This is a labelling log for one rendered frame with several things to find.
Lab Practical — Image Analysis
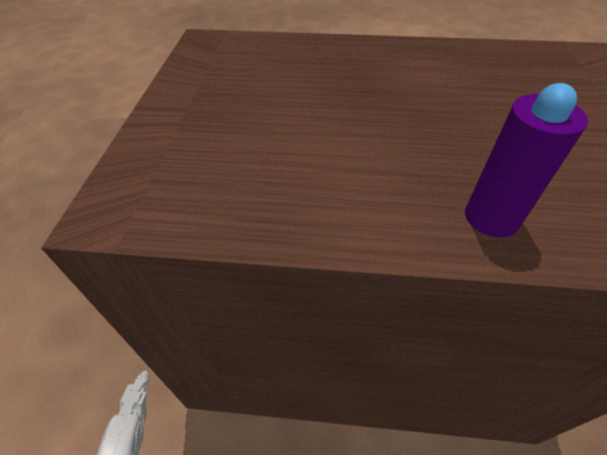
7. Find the left robot hand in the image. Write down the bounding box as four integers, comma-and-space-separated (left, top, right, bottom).
97, 371, 149, 455

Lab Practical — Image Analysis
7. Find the bottle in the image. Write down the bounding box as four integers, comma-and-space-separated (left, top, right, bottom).
465, 83, 588, 238

